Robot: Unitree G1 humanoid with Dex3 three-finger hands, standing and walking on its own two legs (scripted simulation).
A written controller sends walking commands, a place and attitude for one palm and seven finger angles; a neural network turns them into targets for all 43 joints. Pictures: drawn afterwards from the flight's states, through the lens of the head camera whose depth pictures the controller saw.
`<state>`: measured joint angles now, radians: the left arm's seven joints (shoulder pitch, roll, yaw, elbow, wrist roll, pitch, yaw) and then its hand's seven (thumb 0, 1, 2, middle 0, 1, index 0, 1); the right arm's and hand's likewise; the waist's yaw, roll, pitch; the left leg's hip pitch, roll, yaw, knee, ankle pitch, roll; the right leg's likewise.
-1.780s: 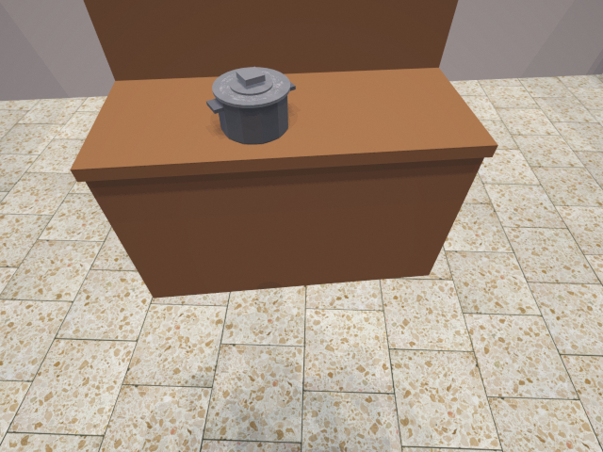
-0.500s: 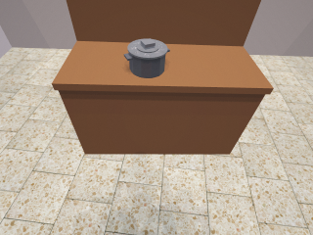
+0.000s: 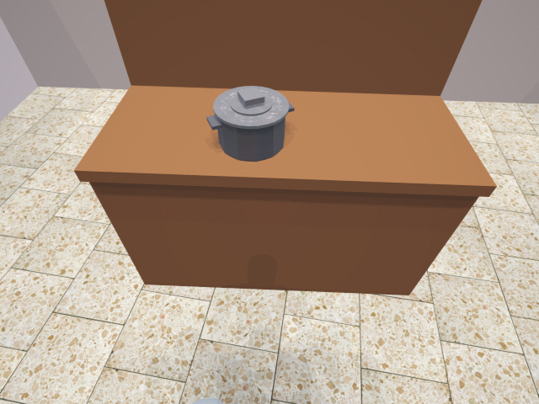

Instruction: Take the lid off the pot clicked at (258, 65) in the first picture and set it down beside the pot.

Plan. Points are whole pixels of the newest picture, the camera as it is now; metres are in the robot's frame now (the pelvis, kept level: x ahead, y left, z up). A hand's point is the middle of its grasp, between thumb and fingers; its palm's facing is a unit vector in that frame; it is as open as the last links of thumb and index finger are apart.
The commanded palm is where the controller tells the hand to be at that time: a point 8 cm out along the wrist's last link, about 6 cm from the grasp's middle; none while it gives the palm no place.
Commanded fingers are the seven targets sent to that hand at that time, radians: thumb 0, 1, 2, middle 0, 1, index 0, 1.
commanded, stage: take the last steps up to it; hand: left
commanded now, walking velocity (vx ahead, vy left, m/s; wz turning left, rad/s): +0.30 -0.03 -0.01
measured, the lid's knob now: (251, 96) +0.82 +0.08 +0.04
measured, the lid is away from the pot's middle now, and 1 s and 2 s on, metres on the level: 0.00 0.00 0.00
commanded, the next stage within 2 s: come to a stop and stand still in 0.62 s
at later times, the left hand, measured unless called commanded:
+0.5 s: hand (180, 355) +0.24 +0.18 -0.16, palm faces +0.03 -0.98 -0.19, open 7.4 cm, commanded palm none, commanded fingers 0.00 0.90 0.90 -0.20 -0.30 -0.20 -0.30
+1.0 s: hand (206, 316) +0.33 +0.15 -0.19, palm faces +0.06 -0.99 -0.16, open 7.4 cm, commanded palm none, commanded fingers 0.00 0.90 0.90 -0.20 -0.30 -0.20 -0.30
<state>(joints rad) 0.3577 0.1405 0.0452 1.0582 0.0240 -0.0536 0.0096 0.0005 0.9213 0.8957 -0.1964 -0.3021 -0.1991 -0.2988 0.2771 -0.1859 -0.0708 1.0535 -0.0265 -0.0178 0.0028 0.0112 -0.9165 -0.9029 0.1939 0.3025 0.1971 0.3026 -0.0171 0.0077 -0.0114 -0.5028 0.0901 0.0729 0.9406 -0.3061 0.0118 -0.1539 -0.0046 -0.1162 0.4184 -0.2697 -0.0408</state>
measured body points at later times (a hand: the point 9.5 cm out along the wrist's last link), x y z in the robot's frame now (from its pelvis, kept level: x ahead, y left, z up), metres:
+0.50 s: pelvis +0.19 -0.01 +0.00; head +0.21 -0.02 +0.45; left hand +0.24 +0.23 -0.15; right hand +0.18 -0.25 -0.16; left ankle +0.13 +0.12 -0.74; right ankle +0.27 -0.14 -0.72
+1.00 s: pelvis +0.32 -0.02 +0.00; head +0.34 +0.00 +0.44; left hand +0.33 +0.20 -0.17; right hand +0.42 -0.24 -0.14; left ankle +0.38 +0.07 -0.74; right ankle +0.27 -0.14 -0.72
